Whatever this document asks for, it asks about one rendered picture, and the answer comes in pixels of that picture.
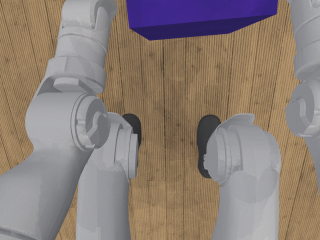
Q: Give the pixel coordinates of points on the carton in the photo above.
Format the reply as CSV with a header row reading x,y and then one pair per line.
x,y
171,19

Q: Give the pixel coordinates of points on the robot left thigh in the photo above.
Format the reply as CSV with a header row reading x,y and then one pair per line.
x,y
103,187

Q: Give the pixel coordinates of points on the right robot forearm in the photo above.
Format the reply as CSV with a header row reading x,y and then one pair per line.
x,y
305,18

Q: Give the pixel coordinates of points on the left robot forearm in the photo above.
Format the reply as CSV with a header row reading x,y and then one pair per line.
x,y
82,46

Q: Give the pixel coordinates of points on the robot thigh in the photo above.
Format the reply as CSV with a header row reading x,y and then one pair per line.
x,y
103,187
239,159

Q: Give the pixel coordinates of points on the left robot upper arm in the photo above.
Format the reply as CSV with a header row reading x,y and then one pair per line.
x,y
35,195

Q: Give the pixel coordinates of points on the right robot upper arm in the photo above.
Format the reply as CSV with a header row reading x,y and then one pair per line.
x,y
303,117

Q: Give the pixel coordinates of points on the robot right thigh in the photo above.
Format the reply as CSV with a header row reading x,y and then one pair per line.
x,y
239,159

